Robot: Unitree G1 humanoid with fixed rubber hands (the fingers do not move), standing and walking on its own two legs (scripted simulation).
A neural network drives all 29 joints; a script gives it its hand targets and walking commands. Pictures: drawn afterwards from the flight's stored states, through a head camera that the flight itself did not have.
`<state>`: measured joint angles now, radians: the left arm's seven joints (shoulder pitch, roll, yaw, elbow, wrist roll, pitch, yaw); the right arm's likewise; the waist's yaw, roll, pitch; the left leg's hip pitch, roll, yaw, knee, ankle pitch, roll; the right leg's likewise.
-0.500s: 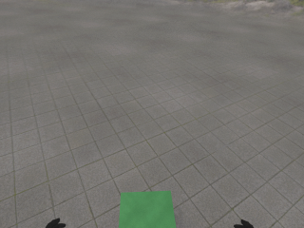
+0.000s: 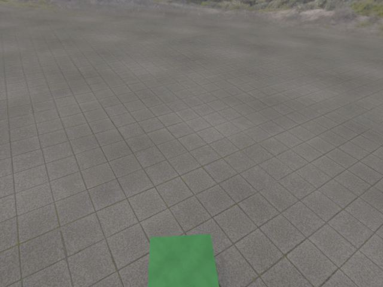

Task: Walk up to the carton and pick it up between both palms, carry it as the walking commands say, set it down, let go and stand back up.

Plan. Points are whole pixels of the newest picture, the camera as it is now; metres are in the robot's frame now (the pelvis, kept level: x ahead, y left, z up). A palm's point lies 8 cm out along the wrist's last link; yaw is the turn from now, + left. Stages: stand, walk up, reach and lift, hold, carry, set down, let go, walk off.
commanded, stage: stand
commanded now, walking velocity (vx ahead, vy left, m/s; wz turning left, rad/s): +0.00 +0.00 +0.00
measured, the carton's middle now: (181, 271) +0.45 +0.01 -0.69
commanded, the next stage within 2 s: none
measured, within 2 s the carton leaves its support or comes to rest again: neither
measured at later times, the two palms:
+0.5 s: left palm out of the picture +0.00 +0.28 -0.13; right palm out of the picture +0.00 -0.29 -0.12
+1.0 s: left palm out of the picture +0.02 +0.29 -0.12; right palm out of the picture +0.02 -0.29 -0.12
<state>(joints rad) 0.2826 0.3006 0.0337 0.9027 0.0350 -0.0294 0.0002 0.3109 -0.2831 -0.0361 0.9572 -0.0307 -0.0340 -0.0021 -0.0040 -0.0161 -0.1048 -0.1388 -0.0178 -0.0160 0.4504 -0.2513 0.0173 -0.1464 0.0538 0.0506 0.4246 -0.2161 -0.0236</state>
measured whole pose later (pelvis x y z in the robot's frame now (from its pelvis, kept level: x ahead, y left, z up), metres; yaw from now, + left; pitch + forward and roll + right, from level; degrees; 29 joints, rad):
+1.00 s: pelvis -0.03 +0.00 +0.00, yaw +0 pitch -4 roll +0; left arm 0.19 0.34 0.00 1.10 0.02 -0.03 -0.01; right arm 0.21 -0.31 -0.01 1.10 -0.01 -0.03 0.01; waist 0.01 -0.02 0.00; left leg -0.17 -0.02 -0.02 0.42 -0.18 0.02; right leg -0.18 0.05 0.05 0.39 -0.15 -0.02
